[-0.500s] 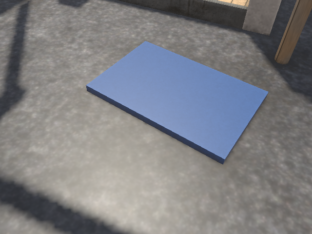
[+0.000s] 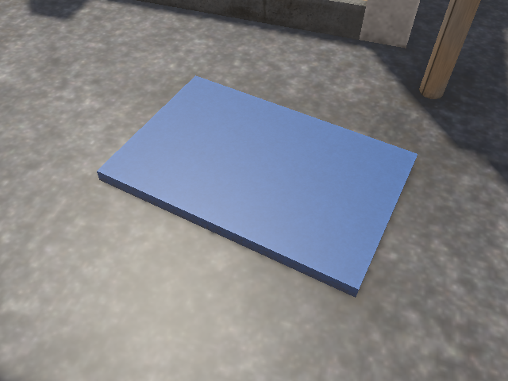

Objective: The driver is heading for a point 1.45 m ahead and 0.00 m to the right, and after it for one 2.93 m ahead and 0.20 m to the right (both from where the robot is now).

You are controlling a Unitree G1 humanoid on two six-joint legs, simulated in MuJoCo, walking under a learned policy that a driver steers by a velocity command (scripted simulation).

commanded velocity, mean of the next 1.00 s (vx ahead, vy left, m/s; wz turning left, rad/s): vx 0.49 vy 0.00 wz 0.00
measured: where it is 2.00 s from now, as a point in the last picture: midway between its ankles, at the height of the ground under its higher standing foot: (227, 187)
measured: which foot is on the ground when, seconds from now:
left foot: down 0.00-0.16, up 0.18-0.68, down 0.70-1.00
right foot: up 0.00-0.12, down 0.14-0.70, up 0.72-1.00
